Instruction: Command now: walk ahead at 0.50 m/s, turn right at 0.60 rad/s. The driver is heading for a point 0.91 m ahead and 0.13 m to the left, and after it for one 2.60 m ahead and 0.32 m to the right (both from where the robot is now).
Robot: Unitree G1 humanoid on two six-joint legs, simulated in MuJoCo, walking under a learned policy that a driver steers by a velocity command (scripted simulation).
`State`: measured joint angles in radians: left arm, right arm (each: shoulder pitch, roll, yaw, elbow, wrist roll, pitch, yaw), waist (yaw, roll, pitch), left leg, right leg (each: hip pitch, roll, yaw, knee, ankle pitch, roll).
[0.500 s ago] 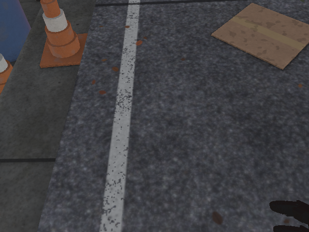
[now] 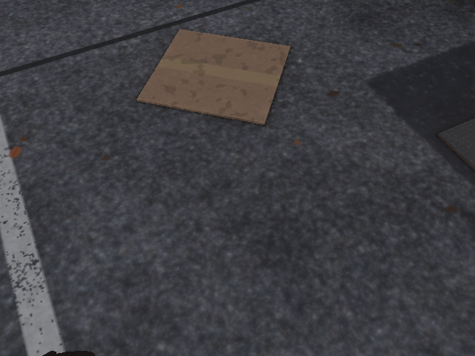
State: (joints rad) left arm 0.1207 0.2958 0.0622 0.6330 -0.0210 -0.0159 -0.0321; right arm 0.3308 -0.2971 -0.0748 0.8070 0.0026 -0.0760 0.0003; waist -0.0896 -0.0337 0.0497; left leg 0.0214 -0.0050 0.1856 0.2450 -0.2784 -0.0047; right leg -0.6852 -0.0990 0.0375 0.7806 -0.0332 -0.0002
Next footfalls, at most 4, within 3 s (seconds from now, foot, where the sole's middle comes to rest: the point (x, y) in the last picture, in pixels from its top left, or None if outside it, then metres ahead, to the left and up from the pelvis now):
0.12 right None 0.24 -0.14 -0.78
0.68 left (211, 324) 0.55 0.06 -0.78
1.14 right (245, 224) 0.88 -0.07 -0.78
1.58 left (149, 208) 0.97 0.25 -0.78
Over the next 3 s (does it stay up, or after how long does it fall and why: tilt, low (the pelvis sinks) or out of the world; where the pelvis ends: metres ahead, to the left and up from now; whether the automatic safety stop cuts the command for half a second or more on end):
stays up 0.95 0.05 -0.01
